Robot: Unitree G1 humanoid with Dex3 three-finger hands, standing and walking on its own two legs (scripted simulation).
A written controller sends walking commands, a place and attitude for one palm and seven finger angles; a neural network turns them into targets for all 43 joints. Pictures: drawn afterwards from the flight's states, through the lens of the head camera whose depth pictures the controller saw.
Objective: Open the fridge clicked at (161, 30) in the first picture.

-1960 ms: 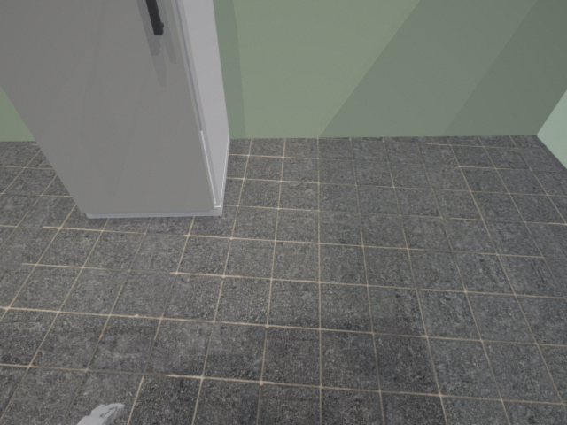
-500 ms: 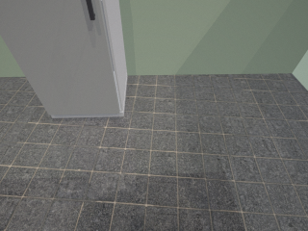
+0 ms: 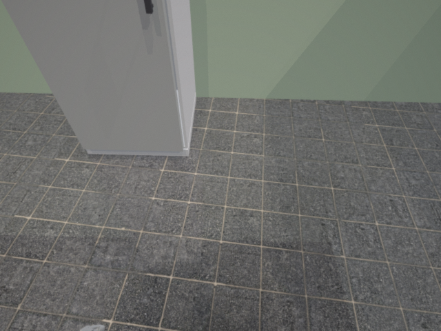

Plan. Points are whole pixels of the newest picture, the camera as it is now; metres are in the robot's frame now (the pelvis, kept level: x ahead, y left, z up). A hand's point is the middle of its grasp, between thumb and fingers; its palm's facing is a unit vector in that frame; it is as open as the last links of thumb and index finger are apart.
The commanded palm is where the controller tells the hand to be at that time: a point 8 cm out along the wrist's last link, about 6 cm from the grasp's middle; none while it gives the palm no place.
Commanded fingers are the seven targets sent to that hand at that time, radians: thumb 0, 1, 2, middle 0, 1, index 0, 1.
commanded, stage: walk to a spot facing it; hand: right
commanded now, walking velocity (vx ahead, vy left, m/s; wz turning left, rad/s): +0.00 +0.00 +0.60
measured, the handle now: out of the picture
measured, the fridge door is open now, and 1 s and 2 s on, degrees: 0 0 0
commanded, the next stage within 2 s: none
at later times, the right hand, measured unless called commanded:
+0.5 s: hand out of the picture +0.06 -0.17 -0.16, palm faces -0.20 +0.95 -0.23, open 7.4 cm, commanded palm none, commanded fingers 0.00 -0.90 -0.90 0.20 0.30 0.20 0.30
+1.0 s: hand out of the picture +0.15 -0.21 -0.17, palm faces -0.55 +0.82 -0.18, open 7.4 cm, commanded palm none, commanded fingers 0.00 -0.90 -0.90 0.20 0.30 0.20 0.30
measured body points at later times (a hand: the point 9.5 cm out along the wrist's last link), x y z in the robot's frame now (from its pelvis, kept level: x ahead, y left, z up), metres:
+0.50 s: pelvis -0.02 +0.01 +0.00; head +0.02 +0.03 +0.45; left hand +0.02 +0.30 -0.14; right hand +0.07 -0.22 -0.15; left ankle -0.01 +0.11 -0.74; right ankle -0.01 -0.14 -0.68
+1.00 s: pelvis -0.02 -0.07 +0.01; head +0.01 -0.09 +0.46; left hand -0.14 +0.16 -0.12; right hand +0.18 -0.25 -0.15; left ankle -0.13 +0.07 -0.65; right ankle +0.00 -0.14 -0.74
